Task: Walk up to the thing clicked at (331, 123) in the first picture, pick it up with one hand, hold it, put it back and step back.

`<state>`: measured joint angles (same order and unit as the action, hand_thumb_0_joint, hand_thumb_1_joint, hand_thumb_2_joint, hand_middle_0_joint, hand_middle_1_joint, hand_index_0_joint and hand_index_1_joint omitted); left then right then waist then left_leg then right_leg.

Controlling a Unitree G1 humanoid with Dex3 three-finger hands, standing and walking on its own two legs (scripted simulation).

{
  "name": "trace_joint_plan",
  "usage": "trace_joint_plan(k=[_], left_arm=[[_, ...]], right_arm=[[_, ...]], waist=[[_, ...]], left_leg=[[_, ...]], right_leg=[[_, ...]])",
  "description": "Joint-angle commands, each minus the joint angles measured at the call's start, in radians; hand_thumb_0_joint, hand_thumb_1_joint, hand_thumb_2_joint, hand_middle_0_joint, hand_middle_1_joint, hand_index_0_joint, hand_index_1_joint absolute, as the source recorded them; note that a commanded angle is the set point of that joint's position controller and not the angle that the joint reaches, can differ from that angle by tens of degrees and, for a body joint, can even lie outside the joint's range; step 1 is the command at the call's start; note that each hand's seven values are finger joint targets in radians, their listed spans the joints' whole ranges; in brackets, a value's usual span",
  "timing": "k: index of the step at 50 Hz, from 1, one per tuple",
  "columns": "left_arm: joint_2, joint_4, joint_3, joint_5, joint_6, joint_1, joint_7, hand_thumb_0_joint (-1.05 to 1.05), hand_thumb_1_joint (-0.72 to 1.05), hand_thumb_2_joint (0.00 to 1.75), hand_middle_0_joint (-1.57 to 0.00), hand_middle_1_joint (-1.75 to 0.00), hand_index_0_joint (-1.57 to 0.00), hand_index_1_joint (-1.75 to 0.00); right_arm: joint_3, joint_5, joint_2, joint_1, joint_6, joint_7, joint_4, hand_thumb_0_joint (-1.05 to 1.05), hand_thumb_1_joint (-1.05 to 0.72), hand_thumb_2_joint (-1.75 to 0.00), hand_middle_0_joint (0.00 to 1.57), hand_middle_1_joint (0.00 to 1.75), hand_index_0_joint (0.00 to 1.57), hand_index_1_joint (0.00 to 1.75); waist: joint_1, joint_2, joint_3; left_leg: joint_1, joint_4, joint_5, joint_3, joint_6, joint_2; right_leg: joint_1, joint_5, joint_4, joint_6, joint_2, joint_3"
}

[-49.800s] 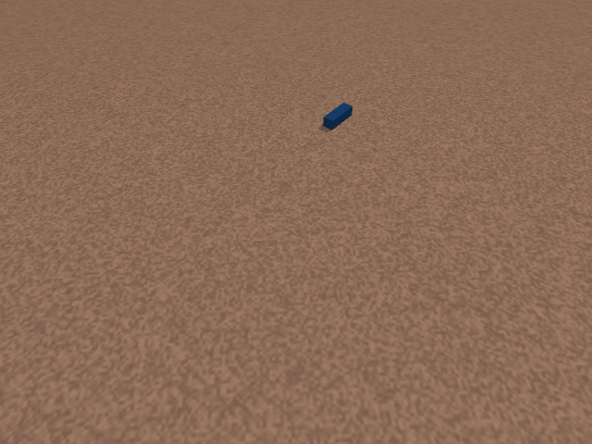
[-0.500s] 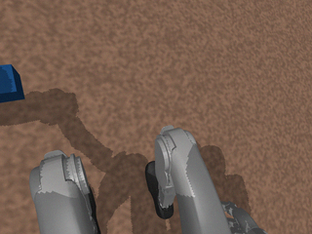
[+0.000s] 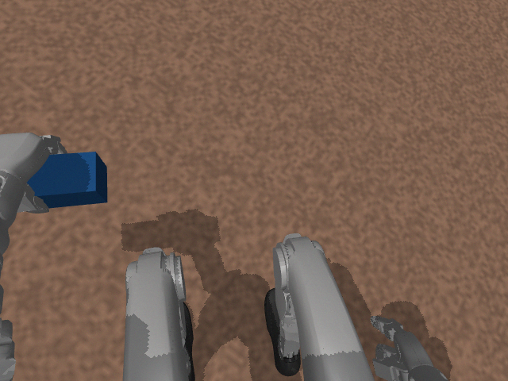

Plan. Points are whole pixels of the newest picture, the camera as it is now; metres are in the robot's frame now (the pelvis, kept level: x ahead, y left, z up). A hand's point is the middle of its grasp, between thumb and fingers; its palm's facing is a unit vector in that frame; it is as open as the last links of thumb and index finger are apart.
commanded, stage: lift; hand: left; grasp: from above
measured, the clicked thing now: (32, 183) +0.44 +0.33 -0.12
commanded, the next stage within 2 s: hold in 1.06 s
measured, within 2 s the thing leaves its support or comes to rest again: neither
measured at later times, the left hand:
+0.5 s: hand out of the picture +0.35 +0.28 +0.12, palm faces -0.45 -0.11 -0.89, open 9.7 cm
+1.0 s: hand out of the picture +0.37 +0.25 +0.22, palm faces -0.43 -0.11 -0.90, open 9.8 cm
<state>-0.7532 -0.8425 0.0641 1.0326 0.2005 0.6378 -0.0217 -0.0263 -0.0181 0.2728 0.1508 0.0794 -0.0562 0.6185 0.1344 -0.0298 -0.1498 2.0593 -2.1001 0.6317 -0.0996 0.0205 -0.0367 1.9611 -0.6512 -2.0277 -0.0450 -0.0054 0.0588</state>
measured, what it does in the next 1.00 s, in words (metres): rises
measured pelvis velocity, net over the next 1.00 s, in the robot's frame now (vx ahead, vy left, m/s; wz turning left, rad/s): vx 0.06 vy -0.01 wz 0.07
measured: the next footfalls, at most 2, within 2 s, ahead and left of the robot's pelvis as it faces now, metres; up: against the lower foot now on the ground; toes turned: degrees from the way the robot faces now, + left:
none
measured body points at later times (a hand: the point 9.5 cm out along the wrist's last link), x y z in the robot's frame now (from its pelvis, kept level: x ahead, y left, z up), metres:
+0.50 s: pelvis +0.02 -0.01 +0.19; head +0.12 +0.01 +0.63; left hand +0.37 +0.28 +0.17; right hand +0.14 -0.26 +0.07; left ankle +0.09 +0.12 -0.39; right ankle +0.10 -0.14 -0.39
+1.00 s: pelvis +0.06 -0.01 +0.29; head +0.12 -0.01 +0.74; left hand +0.39 +0.25 +0.27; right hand +0.17 -0.26 +0.17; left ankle +0.09 +0.12 -0.39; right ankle +0.10 -0.14 -0.39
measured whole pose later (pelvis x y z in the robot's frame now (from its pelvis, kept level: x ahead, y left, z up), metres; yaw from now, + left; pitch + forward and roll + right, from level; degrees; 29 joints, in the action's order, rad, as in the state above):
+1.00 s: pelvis +0.06 -0.01 +0.29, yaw +4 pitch +12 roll -1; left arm -0.41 -0.83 -0.16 0.99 -0.02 0.34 0.14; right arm 0.03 0.04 0.24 0.24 -0.04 0.05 0.76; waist 0.06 -0.04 -0.09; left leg 0.75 -0.94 0.40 0.01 -0.01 -0.05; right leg 0.72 -0.40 -0.91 -0.02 0.00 0.00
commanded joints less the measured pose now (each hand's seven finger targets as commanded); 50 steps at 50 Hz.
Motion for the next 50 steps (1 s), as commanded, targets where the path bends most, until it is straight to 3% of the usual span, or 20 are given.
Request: trace_joint_plan(k=[1,3,4,5,6,7,11,12,16,19,22,23,25,26,30,35,40,45,48,50], left_arm=[[-0.266,0.290,0.078,-0.058,-0.029,0.266,0.044,0.00,0.62,0.64,-0.90,-0.72,-0.95,-0.67],[-0.260,0.347,0.080,-0.064,-0.044,0.256,0.042,0.00,0.63,0.65,-0.90,-0.74,-0.95,-0.69],[-0.234,0.376,0.058,-0.064,-0.051,0.232,0.038,0.00,0.63,0.65,-0.90,-0.73,-0.95,-0.67],[-0.248,0.383,0.073,-0.067,-0.059,0.201,0.039,0.00,0.63,0.65,-0.90,-0.72,-0.95,-0.67],[-0.216,0.378,0.055,-0.072,-0.067,0.172,0.038,0.00,0.64,0.64,-0.91,-0.71,-0.96,-0.66],[-0.230,0.418,0.071,-0.082,-0.071,0.175,0.041,0.00,0.64,0.65,-0.91,-0.71,-0.96,-0.66],[-0.186,0.446,0.050,-0.085,-0.093,0.110,0.054,0.00,0.64,0.69,-0.91,-0.75,-0.96,-0.71],[-0.192,0.460,0.066,-0.087,-0.097,0.099,0.061,0.00,0.62,0.70,-0.90,-0.75,-0.94,-0.71],[-0.148,0.414,0.035,-0.070,-0.110,0.060,0.075,0.00,0.64,0.74,-0.91,-0.79,-0.95,-0.74],[-0.086,0.352,-0.011,-0.061,-0.116,0.026,0.083,0.00,0.64,0.75,-0.91,-0.80,-0.96,-0.76],[-0.031,0.310,-0.045,-0.073,-0.122,-0.002,0.086,0.00,0.62,0.74,-0.89,-0.82,-0.93,-0.77],[-0.034,0.294,-0.040,-0.074,-0.123,-0.021,0.089,0.00,0.62,0.76,-0.89,-0.82,-0.94,-0.78],[0.025,0.275,-0.085,-0.072,-0.126,-0.055,0.092,0.00,0.63,0.71,-0.90,-0.81,-0.95,-0.75],[0.010,0.278,-0.072,-0.070,-0.124,-0.057,0.098,0.00,0.62,0.71,-0.89,-0.81,-0.94,-0.76],[0.043,0.277,-0.087,-0.049,-0.120,-0.041,0.133,0.00,0.61,0.67,-0.87,-0.82,-0.92,-0.76],[0.040,0.299,-0.097,-0.009,-0.122,0.060,0.194,0.00,0.61,0.72,-0.87,-0.84,-0.92,-0.78],[0.038,0.278,-0.086,-0.017,-0.164,0.047,0.233,0.00,0.61,0.78,-0.87,-0.86,-0.92,-0.81],[0.108,0.186,-0.137,-0.035,-0.211,-0.021,0.221,0.00,0.61,0.79,-0.88,-0.85,-0.93,-0.80],[0.147,0.177,-0.164,-0.059,-0.227,-0.025,0.194,0.00,0.63,0.79,-0.89,-0.86,-0.94,-0.81],[0.131,0.161,-0.159,-0.064,-0.229,-0.078,0.172,0.00,0.62,0.76,-0.90,-0.82,-0.94,-0.78]], right_arm=[[0.095,0.012,0.219,0.139,-0.024,0.032,-0.054,0.00,-0.89,-0.90,0.20,0.30,0.20,0.30],[0.097,0.019,0.213,0.132,-0.030,0.044,-0.054,0.00,-0.89,-0.90,0.20,0.30,0.20,0.30],[0.096,0.022,0.207,0.128,-0.032,0.049,-0.057,0.00,-0.89,-0.90,0.20,0.30,0.20,0.30],[0.095,0.025,0.206,0.121,-0.035,0.054,-0.056,0.00,-0.89,-0.90,0.20,0.30,0.20,0.30],[0.095,0.026,0.197,0.116,-0.036,0.059,-0.053,0.00,-0.89,-0.90,0.20,0.30,0.20,0.30],[0.095,0.031,0.196,0.111,-0.040,0.064,-0.054,0.00,-0.89,-0.90,0.20,0.30,0.20,0.30],[0.092,0.035,0.171,0.096,-0.051,0.082,-0.045,0.00,-0.89,-0.90,0.20,0.30,0.20,0.30],[0.090,0.039,0.167,0.094,-0.054,0.086,-0.042,0.00,-0.89,-0.90,0.20,0.30,0.20,0.30],[0.088,0.043,0.153,0.083,-0.070,0.104,-0.020,0.00,-0.89,-0.90,0.20,0.30,0.20,0.30],[0.080,0.050,0.139,0.088,-0.087,0.114,-0.008,0.00,-0.89,-0.90,0.20,0.30,0.20,0.30],[0.083,0.053,0.134,0.082,-0.108,0.120,-0.003,0.00,-0.90,-0.90,0.20,0.30,0.20,0.30],[0.086,0.054,0.134,0.081,-0.114,0.121,-0.003,0.00,-0.89,-0.90,0.20,0.30,0.20,0.30],[0.085,0.058,0.126,0.081,-0.125,0.123,-0.009,0.00,-0.90,-0.90,0.20,0.30,0.20,0.30],[0.089,0.059,0.126,0.082,-0.129,0.124,-0.008,0.00,-0.90,-0.90,0.20,0.30,0.20,0.30],[0.094,0.061,0.122,0.087,-0.145,0.125,-0.005,0.00,-0.90,-0.90,0.20,0.30,0.20,0.30],[0.100,0.058,0.125,0.109,-0.157,0.125,0.021,0.00,-0.89,-0.90,0.20,0.30,0.20,0.30],[0.106,0.057,0.130,0.107,-0.160,0.121,0.038,0.00,-0.89,-0.89,0.20,0.30,0.20,0.30],[0.110,0.060,0.122,0.103,-0.153,0.118,0.043,0.00,-0.89,-0.89,0.20,0.30,0.20,0.30],[0.111,0.059,0.116,0.110,-0.152,0.117,0.042,0.00,-0.89,-0.89,0.20,0.30,0.20,0.30],[0.114,0.061,0.119,0.106,-0.150,0.118,0.032,0.00,-0.89,-0.89,0.20,0.30,0.20,0.30]], waist=[[-0.018,-0.262,-0.636],[-0.018,-0.258,-0.645],[-0.018,-0.267,-0.647],[-0.034,-0.252,-0.649],[-0.029,-0.235,-0.620],[-0.037,-0.225,-0.633],[-0.039,-0.194,-0.600],[-0.042,-0.191,-0.602],[-0.045,-0.163,-0.521],[-0.032,-0.110,-0.409],[-0.038,-0.090,-0.352],[-0.045,-0.076,-0.346],[-0.042,-0.064,-0.308],[-0.050,-0.057,-0.309],[-0.057,-0.080,-0.307],[-0.054,-0.111,-0.304],[-0.067,-0.084,-0.312],[-0.075,-0.020,-0.238],[-0.076,-0.015,-0.246],[-0.088,0.001,-0.218]], left_leg=[[-0.688,0.442,-0.013,-0.024,0.010,0.004],[-0.737,0.481,-0.021,-0.026,0.009,0.003],[-0.761,0.504,-0.035,-0.024,0.007,0.004],[-0.790,0.530,-0.040,-0.026,0.006,0.004],[-0.802,0.547,-0.056,-0.019,0.008,0.003],[-0.838,0.574,-0.056,-0.019,0.007,0.003],[-0.918,0.643,-0.109,0.021,0.007,0.009],[-0.944,0.672,-0.106,0.021,0.006,0.012],[-1.026,0.781,-0.086,0.022,0.002,0.011],[-1.037,0.849,-0.072,0.038,0.003,0.019],[-1.082,0.926,-0.063,0.036,0.001,0.019],[-1.098,0.943,-0.069,0.040,0.001,0.021],[-1.120,0.980,-0.083,0.053,-0.001,0.028],[-1.137,0.992,-0.094,0.059,-0.002,0.031],[-1.232,1.074,-0.115,0.059,-0.009,0.030],[-1.364,1.160,-0.163,0.065,-0.018,0.028],[-1.471,1.226,-0.268,0.078,-0.022,0.028],[-1.501,1.288,-0.335,0.086,-0.018,0.036],[-1.540,1.315,-0.385,0.091,-0.018,0.036],[-1.554,1.333,-0.419,0.101,-0.015,0.041]], right_leg=[[-0.329,0.123,0.287,0.067,0.040,0.051],[-0.378,0.132,0.327,0.065,0.037,0.044],[-0.404,0.143,0.348,0.064,0.037,0.042],[-0.438,0.146,0.370,0.063,0.038,0.040],[-0.456,0.152,0.402,0.061,0.038,0.037],[-0.496,0.154,0.429,0.061,0.038,0.032],[-0.620,0.174,0.559,0.059,0.038,0.009],[-0.664,0.172,0.585,0.060,0.036,0.004],[-0.765,0.158,0.693,0.060,0.039,-0.008],[-0.841,0.140,0.797,0.061,0.039,-0.027],[-0.909,0.134,0.869,0.061,0.041,-0.034],[-0.937,0.130,0.898,0.062,0.042,-0.039],[-0.976,0.132,0.951,0.064,0.042,-0.049],[-1.005,0.127,0.977,0.065,0.043,-0.055],[-1.065,0.153,1.038,0.065,0.044,-0.060],[-1.136,0.209,1.102,0.063,0.044,-0.056],[-1.245,0.290,1.183,0.058,0.044,-0.060],[-1.339,0.355,1.256,0.053,0.041,-0.065],[-1.385,0.406,1.286,0.051,0.043,-0.069],[-1.425,0.439,1.313,0.048,0.041,-0.070]])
